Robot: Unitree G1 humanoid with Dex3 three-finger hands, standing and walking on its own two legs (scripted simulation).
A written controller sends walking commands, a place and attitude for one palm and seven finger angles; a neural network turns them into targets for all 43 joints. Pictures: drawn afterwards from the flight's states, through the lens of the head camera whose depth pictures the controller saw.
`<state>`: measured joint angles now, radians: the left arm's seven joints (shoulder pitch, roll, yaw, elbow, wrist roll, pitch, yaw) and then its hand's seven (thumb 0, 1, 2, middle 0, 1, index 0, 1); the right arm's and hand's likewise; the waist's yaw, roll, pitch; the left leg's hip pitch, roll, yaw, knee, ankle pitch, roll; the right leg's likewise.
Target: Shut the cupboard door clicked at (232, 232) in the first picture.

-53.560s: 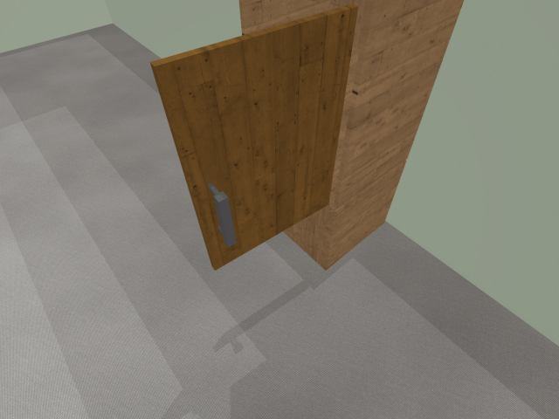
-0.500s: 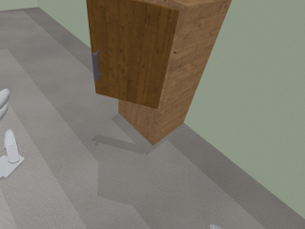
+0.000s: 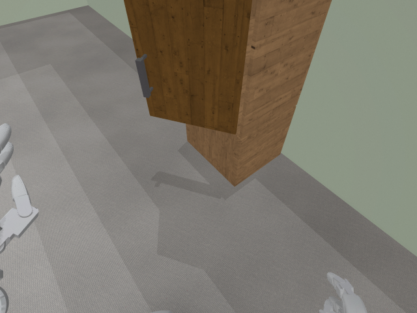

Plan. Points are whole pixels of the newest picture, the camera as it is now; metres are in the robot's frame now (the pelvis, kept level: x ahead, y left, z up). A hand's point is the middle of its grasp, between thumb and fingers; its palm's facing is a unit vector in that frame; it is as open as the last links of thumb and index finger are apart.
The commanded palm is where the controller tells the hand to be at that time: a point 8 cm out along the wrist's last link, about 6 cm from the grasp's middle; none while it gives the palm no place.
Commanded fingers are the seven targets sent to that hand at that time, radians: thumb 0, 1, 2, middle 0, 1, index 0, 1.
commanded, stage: stop stepping back and stand still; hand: left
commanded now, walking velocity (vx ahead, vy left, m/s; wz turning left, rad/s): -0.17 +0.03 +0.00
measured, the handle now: (145, 76) +0.94 +0.33 -0.09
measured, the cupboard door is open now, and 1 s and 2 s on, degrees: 34 34 34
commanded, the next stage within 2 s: let the arm hang, fingers relaxed in 0.78 s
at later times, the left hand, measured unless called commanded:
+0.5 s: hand (74, 169) +0.27 +0.22 +0.18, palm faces +0.47 -0.76 -0.45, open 7.4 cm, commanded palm +0.19 +0.27 +0.20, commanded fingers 0.00 0.90 0.90 -0.20 -0.30 -0.20 -0.30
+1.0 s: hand (97, 224) +0.26 +0.24 +0.02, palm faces +0.22 -0.87 -0.44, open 7.4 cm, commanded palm none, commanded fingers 0.00 0.90 0.90 -0.20 -0.30 -0.20 -0.30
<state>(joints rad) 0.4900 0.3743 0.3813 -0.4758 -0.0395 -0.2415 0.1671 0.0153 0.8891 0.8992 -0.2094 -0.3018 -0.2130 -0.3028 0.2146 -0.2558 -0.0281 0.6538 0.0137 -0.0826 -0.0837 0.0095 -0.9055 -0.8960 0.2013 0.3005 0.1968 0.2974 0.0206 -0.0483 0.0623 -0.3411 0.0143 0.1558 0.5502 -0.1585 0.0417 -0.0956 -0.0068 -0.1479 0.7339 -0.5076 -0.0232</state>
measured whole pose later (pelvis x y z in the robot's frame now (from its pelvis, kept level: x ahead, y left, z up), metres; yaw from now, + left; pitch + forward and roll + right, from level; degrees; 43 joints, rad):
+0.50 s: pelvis +0.07 -0.04 +0.01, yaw +3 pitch +0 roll +2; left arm 0.50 0.39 0.39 -0.53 -0.04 -0.19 0.19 0.02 0.89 0.90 -0.21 -0.30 -0.22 -0.30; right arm 0.18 -0.23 -0.01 0.63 0.01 -0.05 -0.08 0.01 -0.90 -0.90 0.20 0.30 0.20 0.30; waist 0.00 -0.05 0.09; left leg -0.25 0.01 0.10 0.53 -0.25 0.01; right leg -0.21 -0.01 -0.08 0.68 -0.41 -0.01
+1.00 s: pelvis +0.07 -0.02 +0.01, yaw +4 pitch +0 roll +1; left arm 0.33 0.34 0.15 0.13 0.01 -0.02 0.04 0.00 0.90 0.90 -0.20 -0.30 -0.20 -0.30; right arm 0.17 -0.30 0.01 0.73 0.00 -0.03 0.01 0.01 -0.90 -0.90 0.20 0.30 0.20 0.30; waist 0.00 0.04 -0.02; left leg -0.37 -0.02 0.05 0.61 -0.24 0.03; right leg -0.20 0.00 -0.06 0.63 -0.44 -0.03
